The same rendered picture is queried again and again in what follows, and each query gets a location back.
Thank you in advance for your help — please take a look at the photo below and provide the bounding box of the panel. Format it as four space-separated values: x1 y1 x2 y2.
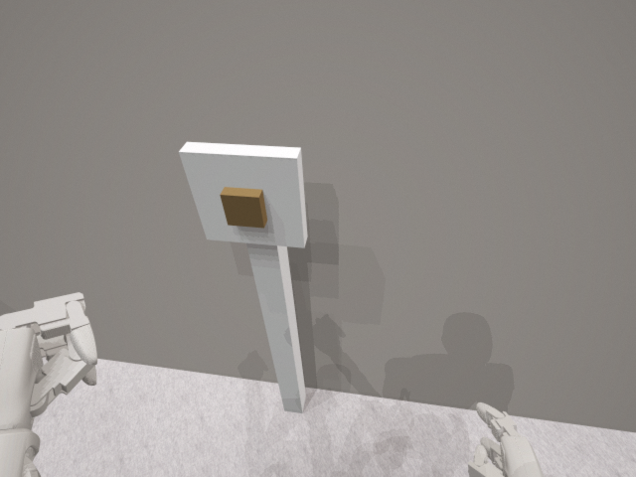
179 142 308 413

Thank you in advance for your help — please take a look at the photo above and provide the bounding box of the right robot hand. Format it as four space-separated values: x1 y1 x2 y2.
468 402 544 477

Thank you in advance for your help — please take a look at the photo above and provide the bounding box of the left robot hand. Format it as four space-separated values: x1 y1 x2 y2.
0 292 97 430

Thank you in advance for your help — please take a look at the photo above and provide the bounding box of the button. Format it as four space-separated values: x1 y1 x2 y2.
220 187 267 228

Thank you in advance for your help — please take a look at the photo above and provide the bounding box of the robot left forearm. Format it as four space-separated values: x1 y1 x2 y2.
0 428 41 477

